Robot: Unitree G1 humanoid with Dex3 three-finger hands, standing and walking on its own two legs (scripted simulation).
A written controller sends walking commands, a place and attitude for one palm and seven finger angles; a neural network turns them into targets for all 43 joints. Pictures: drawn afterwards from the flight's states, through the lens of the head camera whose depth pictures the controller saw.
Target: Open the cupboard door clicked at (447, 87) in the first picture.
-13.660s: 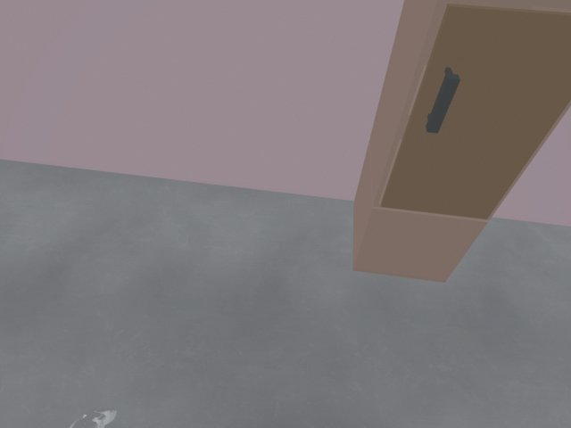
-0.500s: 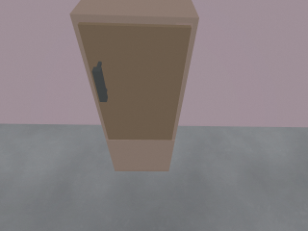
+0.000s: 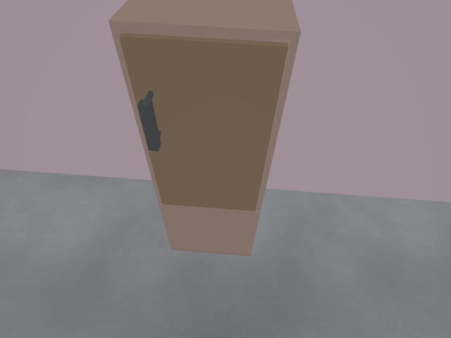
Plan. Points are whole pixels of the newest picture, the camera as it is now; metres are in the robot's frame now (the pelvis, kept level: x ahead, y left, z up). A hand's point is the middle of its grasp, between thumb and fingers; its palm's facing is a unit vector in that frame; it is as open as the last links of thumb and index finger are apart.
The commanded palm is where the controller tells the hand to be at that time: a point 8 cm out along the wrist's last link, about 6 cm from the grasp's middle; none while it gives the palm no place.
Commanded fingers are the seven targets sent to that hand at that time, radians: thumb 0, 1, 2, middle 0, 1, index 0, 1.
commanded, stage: look again from close up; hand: left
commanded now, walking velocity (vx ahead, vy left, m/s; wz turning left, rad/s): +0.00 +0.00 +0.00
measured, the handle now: (152, 121) +0.57 +0.23 +0.05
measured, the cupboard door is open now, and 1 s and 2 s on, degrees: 0 0 0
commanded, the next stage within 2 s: shuffle to correct the standing spot in 0.48 s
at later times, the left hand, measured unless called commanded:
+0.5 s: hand out of the picture -0.02 +0.21 -0.18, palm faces +0.02 -0.98 -0.18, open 7.4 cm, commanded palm none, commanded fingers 0.00 0.90 0.90 -0.20 -0.30 -0.20 -0.30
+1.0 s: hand out of the picture -0.05 +0.18 -0.20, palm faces +0.10 -0.99 -0.11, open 7.4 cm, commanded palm none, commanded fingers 0.00 0.90 0.90 -0.20 -0.30 -0.20 -0.30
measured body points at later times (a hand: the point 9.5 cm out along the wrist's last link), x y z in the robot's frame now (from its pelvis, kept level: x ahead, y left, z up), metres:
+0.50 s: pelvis -0.02 +0.03 -0.01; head -0.03 +0.04 +0.44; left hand -0.02 +0.26 -0.17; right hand -0.03 -0.19 -0.16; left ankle +0.01 +0.13 -0.74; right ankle -0.01 -0.10 -0.74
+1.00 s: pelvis +0.03 +0.04 -0.01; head +0.03 +0.07 +0.43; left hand -0.05 +0.23 -0.18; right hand +0.03 -0.18 -0.16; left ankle +0.01 +0.13 -0.74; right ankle -0.01 -0.09 -0.74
